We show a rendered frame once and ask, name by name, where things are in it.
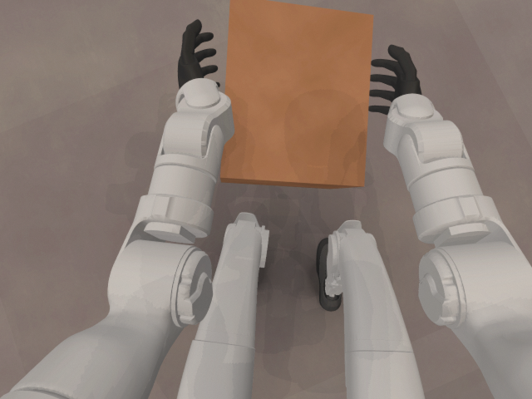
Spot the robot right forearm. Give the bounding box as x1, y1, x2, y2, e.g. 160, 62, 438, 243
383, 94, 532, 272

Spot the robot left upper arm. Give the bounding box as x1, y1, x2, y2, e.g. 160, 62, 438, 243
0, 239, 213, 399

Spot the robot right hand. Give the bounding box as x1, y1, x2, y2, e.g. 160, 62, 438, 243
368, 45, 422, 115

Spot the carton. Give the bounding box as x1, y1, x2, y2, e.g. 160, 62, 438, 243
220, 0, 373, 189

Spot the robot right thigh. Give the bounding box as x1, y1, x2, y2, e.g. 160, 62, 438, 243
328, 229, 425, 399

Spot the right robot shin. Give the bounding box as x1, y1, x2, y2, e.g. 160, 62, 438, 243
325, 220, 377, 295

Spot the robot left hand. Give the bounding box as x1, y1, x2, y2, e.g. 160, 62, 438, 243
178, 19, 220, 88

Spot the robot right upper arm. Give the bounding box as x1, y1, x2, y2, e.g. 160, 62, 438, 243
418, 241, 532, 399

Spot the robot left forearm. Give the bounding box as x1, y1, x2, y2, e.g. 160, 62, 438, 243
107, 78, 234, 305

